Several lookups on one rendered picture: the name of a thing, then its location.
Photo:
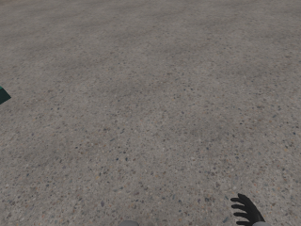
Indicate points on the robot right hand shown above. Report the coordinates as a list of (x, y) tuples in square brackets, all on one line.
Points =
[(252, 213)]

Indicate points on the carton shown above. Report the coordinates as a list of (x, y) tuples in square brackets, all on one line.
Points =
[(3, 95)]

